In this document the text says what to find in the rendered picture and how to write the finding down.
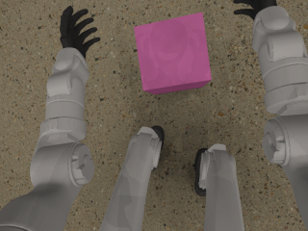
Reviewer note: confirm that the robot right forearm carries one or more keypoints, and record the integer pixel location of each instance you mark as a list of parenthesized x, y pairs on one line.
[(283, 61)]

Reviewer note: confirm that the right robot foot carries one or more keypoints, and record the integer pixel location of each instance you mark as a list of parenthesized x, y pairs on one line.
[(199, 191)]

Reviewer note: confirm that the robot right hand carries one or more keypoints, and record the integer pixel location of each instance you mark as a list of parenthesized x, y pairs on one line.
[(257, 6)]

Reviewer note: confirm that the right robot upper arm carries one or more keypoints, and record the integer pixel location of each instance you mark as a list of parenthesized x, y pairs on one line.
[(285, 142)]

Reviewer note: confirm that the robot left shin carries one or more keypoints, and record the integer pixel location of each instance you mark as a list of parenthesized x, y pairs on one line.
[(145, 130)]

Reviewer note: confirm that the carton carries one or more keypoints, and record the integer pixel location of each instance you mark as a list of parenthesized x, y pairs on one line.
[(173, 54)]

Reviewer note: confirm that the robot left hand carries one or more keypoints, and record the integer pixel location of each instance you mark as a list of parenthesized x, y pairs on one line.
[(70, 37)]

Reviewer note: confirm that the robot left forearm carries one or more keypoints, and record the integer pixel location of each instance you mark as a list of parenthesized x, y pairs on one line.
[(65, 101)]

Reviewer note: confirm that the left robot upper arm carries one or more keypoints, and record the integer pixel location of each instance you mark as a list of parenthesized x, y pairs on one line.
[(58, 173)]

